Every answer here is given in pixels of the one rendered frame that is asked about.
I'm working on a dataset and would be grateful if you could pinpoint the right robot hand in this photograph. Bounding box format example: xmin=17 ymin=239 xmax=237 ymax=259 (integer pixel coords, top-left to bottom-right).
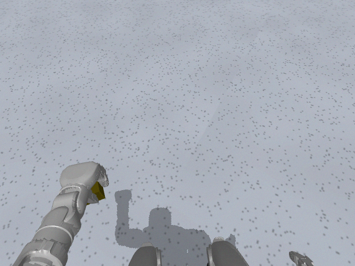
xmin=289 ymin=251 xmax=314 ymax=266

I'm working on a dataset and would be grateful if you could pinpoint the cube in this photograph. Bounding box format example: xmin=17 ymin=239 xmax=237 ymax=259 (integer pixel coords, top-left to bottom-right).
xmin=87 ymin=181 xmax=105 ymax=205

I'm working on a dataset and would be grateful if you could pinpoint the left robot arm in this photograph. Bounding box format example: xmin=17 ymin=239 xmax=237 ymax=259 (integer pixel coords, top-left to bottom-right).
xmin=12 ymin=183 xmax=89 ymax=266

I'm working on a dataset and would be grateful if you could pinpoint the left robot hand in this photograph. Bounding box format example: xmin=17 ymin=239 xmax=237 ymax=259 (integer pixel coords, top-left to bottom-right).
xmin=59 ymin=161 xmax=109 ymax=204

